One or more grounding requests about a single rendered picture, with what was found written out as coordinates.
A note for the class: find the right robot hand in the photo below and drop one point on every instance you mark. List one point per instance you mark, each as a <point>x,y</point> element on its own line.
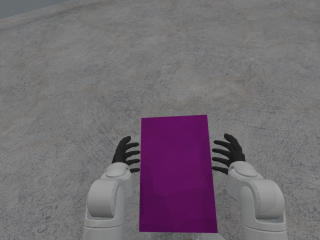
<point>234,155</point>

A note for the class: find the left robot hand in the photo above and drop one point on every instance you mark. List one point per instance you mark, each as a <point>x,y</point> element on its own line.
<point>121,155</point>

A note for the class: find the robot right forearm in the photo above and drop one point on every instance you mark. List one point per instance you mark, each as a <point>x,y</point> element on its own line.
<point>262,203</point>

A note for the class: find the robot left forearm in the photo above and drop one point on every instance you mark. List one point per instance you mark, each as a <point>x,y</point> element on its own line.
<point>106,201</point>

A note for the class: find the carton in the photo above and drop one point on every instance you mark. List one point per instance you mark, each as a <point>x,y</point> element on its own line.
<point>176,178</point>

